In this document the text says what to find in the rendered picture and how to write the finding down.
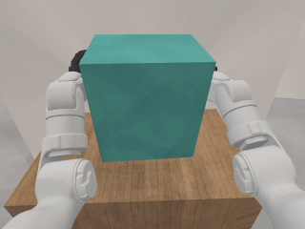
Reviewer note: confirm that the robot right forearm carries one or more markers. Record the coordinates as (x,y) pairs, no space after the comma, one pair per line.
(246,128)

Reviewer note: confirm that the carton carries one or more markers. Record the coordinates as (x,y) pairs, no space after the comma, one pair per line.
(146,93)

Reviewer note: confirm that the robot left upper arm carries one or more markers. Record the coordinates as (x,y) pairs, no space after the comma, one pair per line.
(62,189)

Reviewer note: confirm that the robot right upper arm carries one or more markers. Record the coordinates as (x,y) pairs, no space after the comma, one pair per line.
(268,175)

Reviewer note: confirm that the robot left hand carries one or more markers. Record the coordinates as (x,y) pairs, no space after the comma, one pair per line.
(74,67)

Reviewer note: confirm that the robot left forearm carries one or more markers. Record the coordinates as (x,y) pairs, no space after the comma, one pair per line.
(65,125)

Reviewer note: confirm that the pedestal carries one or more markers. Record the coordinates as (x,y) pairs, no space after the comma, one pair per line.
(195,192)

